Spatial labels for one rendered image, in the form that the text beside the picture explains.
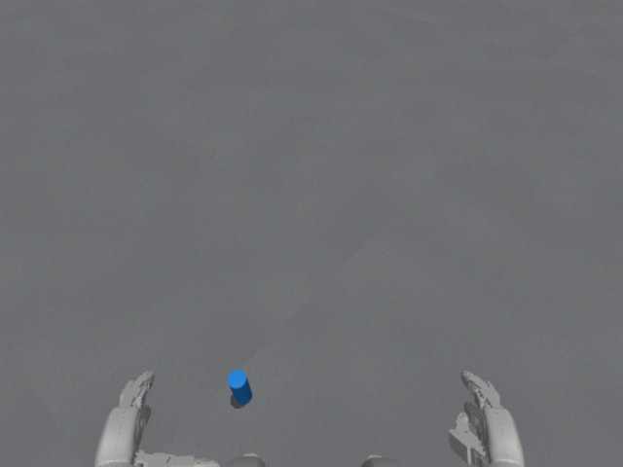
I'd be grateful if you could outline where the right robot hand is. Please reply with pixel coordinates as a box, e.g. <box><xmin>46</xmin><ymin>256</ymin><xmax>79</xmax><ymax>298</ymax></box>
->
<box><xmin>449</xmin><ymin>371</ymin><xmax>525</xmax><ymax>467</ymax></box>

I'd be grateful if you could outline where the left robot hand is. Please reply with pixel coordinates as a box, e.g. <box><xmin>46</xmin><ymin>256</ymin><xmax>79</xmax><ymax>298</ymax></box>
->
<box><xmin>93</xmin><ymin>370</ymin><xmax>220</xmax><ymax>467</ymax></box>

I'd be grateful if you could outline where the can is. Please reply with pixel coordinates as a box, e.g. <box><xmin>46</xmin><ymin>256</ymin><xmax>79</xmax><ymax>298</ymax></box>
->
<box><xmin>228</xmin><ymin>370</ymin><xmax>252</xmax><ymax>405</ymax></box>

